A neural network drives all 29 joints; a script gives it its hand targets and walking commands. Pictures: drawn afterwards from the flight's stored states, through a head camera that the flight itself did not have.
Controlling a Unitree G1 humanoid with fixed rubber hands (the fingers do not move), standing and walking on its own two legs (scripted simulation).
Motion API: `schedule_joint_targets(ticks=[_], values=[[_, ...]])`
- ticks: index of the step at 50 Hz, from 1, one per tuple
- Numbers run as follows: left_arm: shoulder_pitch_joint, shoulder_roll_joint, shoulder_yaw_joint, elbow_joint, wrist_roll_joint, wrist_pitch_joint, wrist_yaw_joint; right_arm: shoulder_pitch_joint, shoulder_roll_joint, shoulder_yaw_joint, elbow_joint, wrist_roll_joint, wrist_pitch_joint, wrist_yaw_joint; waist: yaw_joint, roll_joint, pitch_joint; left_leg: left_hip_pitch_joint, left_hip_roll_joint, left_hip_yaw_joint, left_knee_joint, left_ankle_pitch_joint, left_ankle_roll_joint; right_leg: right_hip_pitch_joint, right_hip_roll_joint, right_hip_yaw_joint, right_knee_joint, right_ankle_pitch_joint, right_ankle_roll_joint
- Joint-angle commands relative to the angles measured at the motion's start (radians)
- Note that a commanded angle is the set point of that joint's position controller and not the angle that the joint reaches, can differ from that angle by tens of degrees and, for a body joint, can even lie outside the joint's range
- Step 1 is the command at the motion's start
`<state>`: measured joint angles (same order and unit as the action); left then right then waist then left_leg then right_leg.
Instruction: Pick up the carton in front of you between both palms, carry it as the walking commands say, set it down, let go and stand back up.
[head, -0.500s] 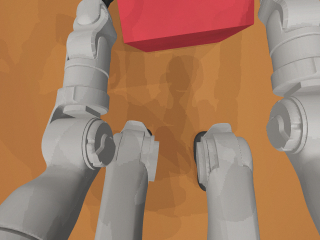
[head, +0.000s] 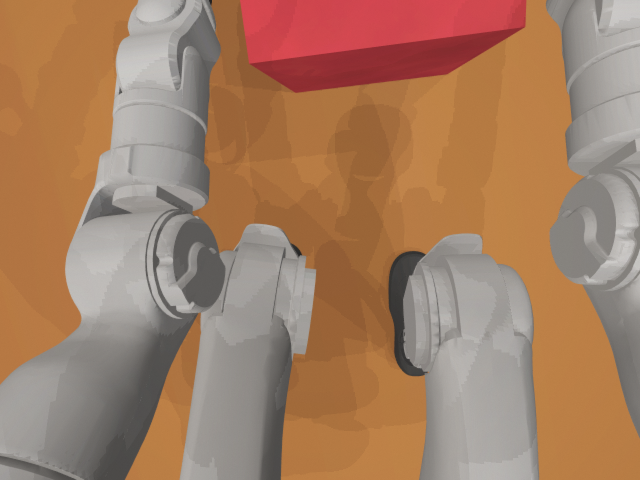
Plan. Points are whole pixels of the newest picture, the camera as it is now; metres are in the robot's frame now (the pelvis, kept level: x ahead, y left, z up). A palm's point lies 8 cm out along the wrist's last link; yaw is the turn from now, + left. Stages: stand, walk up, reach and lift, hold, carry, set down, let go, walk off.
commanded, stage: set down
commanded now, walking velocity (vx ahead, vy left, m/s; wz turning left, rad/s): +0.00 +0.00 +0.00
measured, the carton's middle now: out of the picture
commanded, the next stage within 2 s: let go in 1.74 s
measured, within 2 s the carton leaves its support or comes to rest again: neither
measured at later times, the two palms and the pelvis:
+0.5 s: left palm out of the picture +0.55 +0.16 -0.19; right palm out of the picture +0.57 -0.17 -0.20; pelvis +0.01 +0.00 -0.01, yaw +0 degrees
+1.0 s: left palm out of the picture +0.57 +0.18 -0.07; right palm out of the picture +0.60 -0.19 -0.06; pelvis +0.00 +0.00 +0.04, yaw +1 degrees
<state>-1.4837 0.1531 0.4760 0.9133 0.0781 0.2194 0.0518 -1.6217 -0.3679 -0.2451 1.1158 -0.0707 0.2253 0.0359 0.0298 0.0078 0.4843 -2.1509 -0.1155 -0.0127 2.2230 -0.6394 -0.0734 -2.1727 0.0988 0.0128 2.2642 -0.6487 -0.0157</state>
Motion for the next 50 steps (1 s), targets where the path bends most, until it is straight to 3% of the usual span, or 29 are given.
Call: schedule_joint_targets(ticks=[1,13,17,20,22,24,26,30,35,38,42,46,50], values=[[-0.439,-0.681,-0.265,0.041,-0.037,0.022,-0.198,-0.312,0.783,0.180,0.016,0.042,0.017,0.211,0.020,-0.059,-0.756,0.292,-0.010,0.065,-0.142,0.184,0.073,0.368,0.007,0.022,-0.219,0.192,-0.023],[-0.311,-0.589,-0.169,0.118,0.024,0.026,-0.204,-0.204,0.673,0.123,0.078,-0.029,0.032,0.220,0.019,-0.056,-0.609,0.267,-0.008,0.062,-0.126,0.170,0.074,0.357,0.000,0.044,-0.207,0.193,-0.018],[-0.257,-0.500,-0.127,0.124,0.045,0.008,-0.178,-0.191,0.565,0.107,0.073,-0.045,0.010,0.200,0.023,-0.055,-0.625,0.321,-0.003,0.069,-0.112,0.220,0.057,0.373,-0.011,0.040,-0.193,0.237,-0.004],[-0.165,-0.222,-0.051,0.116,0.064,-0.033,-0.106,-0.144,0.279,0.052,0.063,-0.051,-0.028,0.130,0.028,-0.052,-0.687,0.382,0.008,0.081,-0.102,0.282,0.037,0.425,-0.029,0.030,-0.183,0.293,0.009],[-0.119,0.076,-0.008,0.080,0.051,-0.084,-0.021,-0.122,-0.034,0.024,0.026,-0.026,-0.075,0.036,0.035,-0.052,-0.766,0.405,0.016,0.082,-0.095,0.333,0.025,0.457,-0.044,0.029,-0.170,0.359,0.021],[-0.188,0.213,-0.045,0.040,-0.019,-0.134,0.043,-0.220,-0.189,0.056,-0.026,0.053,-0.120,-0.034,0.042,-0.064,-0.921,0.411,0.021,0.073,-0.078,0.431,0.022,0.505,-0.050,0.041,-0.146,0.473,0.027],[-0.252,0.260,-0.105,0.045,-0.111,-0.159,0.069,-0.303,-0.251,0.112,-0.050,0.127,-0.149,-0.068,0.034,-0.085,-1.072,0.417,0.028,0.062,-0.061,0.517,0.023,0.571,-0.063,0.052,-0.119,0.583,0.023],[-0.309,0.265,-0.238,0.044,-0.256,-0.163,0.079,-0.365,-0.262,0.234,-0.053,0.256,-0.162,-0.079,0.030,-0.096,-1.253,0.512,0.048,0.044,-0.052,0.598,0.039,0.598,-0.080,0.047,-0.113,0.601,0.014],[-0.325,0.280,-0.277,0.032,-0.311,-0.124,0.092,-0.388,-0.279,0.287,-0.026,0.325,-0.129,-0.066,0.052,-0.102,-1.355,0.561,0.063,0.052,-0.100,0.518,0.048,0.637,-0.086,0.030,-0.135,0.502,0.007],[-0.335,0.292,-0.270,-0.006,-0.306,-0.097,0.112,-0.405,-0.305,0.285,-0.029,0.321,-0.100,-0.067,0.057,-0.108,-1.451,0.600,0.060,0.064,-0.140,0.467,0.052,0.697,-0.081,0.015,-0.168,0.456,0.004],[-0.352,0.291,-0.262,-0.086,-0.284,-0.054,0.140,-0.415,-0.330,0.247,-0.068,0.286,-0.059,-0.075,0.039,-0.098,-1.574,0.672,0.042,0.077,-0.212,0.444,0.055,0.737,-0.064,-0.009,-0.246,0.419,-0.004],[-0.302,0.247,-0.226,-0.039,-0.238,-0.028,0.139,-0.353,-0.295,0.188,-0.007,0.232,-0.038,-0.064,0.036,-0.083,-1.417,0.595,0.036,0.079,-0.289,0.380,0.053,0.635,-0.061,-0.004,-0.332,0.346,-0.006],[-0.252,0.205,-0.183,-0.026,-0.181,-0.031,0.122,-0.302,-0.256,0.133,0.010,0.170,-0.046,-0.042,0.041,-0.080,-1.344,0.542,0.038,0.076,-0.357,0.372,0.046,0.592,-0.058,-0.001,-0.402,0.350,-0.002]])
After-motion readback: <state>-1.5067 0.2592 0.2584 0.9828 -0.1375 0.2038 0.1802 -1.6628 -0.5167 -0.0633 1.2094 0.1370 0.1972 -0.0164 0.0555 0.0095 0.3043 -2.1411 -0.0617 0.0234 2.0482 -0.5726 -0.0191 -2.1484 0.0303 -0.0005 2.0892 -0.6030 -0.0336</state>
